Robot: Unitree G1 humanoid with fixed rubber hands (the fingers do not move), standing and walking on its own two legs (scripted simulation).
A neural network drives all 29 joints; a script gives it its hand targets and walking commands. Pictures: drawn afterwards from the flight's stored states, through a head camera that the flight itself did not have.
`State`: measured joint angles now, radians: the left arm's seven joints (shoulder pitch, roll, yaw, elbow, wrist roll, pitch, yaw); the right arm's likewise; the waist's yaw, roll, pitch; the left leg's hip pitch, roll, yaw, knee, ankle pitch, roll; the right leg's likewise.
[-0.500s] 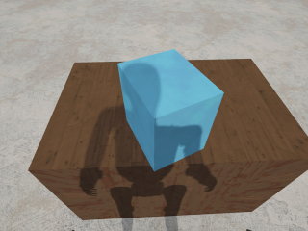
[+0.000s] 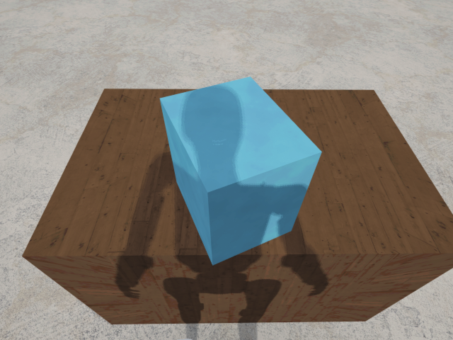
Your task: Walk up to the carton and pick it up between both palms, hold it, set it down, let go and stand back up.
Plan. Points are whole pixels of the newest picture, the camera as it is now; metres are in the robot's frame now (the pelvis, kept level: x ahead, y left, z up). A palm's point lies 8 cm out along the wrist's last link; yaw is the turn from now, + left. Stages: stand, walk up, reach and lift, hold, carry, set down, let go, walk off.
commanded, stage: walk up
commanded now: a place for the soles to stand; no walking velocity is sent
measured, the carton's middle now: (231, 170) +0.46 +0.03 +0.01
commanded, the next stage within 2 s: reach and lift in 1.64 s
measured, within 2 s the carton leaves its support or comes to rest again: neither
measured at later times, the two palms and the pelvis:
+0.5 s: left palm out of the picture +0.13 +0.21 -0.10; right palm out of the picture +0.15 -0.29 -0.11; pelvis +0.05 -0.04 +0.00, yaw +4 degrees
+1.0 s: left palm out of the picture +0.08 +0.23 -0.11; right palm out of the picture +0.16 -0.27 -0.11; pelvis +0.04 -0.03 +0.00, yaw +9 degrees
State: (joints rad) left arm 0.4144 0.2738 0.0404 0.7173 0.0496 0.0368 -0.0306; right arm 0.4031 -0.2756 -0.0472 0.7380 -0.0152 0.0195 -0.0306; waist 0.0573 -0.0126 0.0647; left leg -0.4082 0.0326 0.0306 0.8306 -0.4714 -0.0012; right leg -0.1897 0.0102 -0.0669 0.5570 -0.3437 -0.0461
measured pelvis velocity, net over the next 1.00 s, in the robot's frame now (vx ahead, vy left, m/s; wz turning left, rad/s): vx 0.04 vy -0.03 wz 0.16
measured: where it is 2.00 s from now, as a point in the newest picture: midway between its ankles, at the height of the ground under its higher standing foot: outside the picture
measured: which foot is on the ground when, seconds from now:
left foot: up 0.00-0.06, down 0.08-1.00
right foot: down 0.00-0.10, up 0.12-0.24, down 0.26-1.00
